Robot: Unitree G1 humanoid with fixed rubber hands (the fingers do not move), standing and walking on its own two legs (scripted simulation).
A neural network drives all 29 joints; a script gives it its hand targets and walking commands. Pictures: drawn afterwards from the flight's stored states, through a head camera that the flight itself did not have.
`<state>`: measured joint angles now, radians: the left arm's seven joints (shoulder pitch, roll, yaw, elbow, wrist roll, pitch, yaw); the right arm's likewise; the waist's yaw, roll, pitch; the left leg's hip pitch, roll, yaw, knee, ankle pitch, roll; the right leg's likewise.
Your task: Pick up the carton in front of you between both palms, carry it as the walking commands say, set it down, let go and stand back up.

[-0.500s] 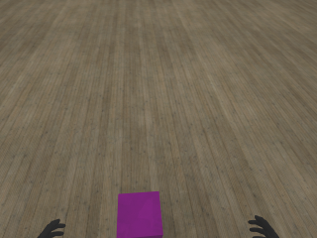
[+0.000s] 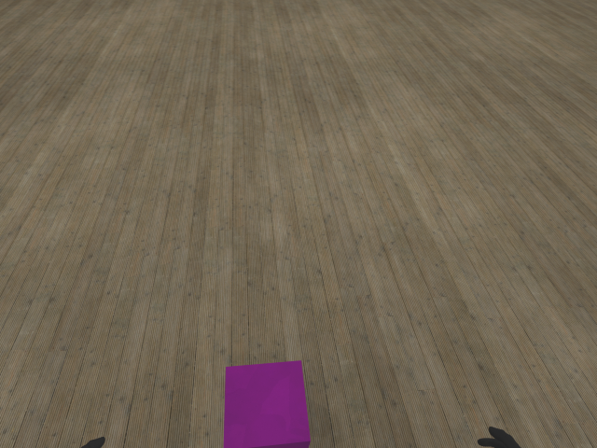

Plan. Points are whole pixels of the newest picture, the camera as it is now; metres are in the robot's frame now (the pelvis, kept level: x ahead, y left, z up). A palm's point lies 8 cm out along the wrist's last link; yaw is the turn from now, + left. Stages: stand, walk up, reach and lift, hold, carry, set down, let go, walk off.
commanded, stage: stand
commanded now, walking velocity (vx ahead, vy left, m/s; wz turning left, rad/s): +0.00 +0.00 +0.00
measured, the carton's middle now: (266, 415) +0.35 +0.06 -0.65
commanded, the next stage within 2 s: none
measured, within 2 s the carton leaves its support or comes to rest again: neither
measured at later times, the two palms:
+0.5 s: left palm out of the picture +0.08 +0.30 -0.11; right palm out of the picture +0.09 -0.31 -0.09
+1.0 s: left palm out of the picture +0.07 +0.31 -0.11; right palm out of the picture +0.08 -0.31 -0.09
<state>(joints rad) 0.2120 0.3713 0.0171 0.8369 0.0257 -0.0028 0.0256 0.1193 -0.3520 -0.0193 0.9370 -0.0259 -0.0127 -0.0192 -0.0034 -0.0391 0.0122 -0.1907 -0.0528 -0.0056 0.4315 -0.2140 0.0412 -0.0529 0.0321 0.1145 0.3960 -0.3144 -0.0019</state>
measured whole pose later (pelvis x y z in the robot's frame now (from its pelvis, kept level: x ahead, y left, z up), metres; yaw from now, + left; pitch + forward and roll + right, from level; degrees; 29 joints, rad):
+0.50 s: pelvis -0.01 +0.00 +0.00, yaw +0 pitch -2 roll +0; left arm 0.18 0.39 0.01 0.95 0.02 -0.01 0.02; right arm 0.11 -0.37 -0.01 1.04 -0.01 -0.01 -0.01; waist -0.01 -0.03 0.03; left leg -0.16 -0.05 -0.01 0.37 -0.17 0.04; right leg -0.03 0.03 0.11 0.34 -0.27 0.00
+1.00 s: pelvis -0.01 +0.00 +0.01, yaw +1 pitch -2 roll +0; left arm 0.16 0.39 0.01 1.00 0.02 -0.01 0.02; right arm 0.09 -0.38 -0.01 1.07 -0.01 -0.02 -0.01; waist -0.01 -0.03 0.03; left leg -0.16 -0.05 -0.02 0.35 -0.15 0.04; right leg -0.01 0.03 0.10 0.31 -0.25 0.00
